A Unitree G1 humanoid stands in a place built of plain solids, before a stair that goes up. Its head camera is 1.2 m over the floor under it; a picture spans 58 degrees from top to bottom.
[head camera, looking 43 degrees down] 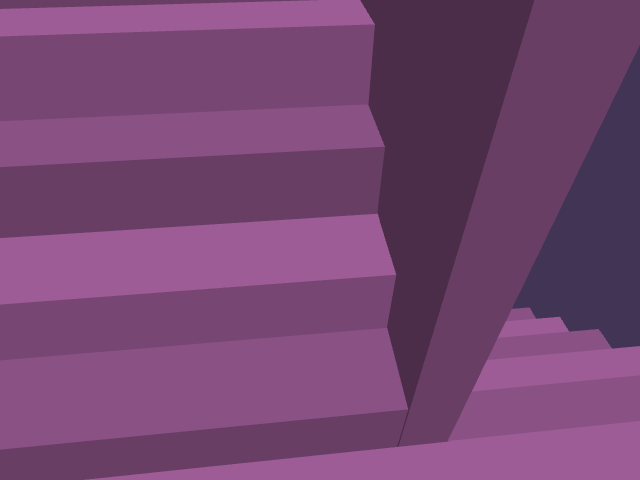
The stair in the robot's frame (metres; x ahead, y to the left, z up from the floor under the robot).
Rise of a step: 0.21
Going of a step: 0.24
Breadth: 1.15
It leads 6 degrees to the left of straight ahead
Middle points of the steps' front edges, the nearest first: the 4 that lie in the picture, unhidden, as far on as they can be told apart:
0.42 0.36 0.21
0.65 0.38 0.43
0.88 0.41 0.64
1.12 0.43 0.85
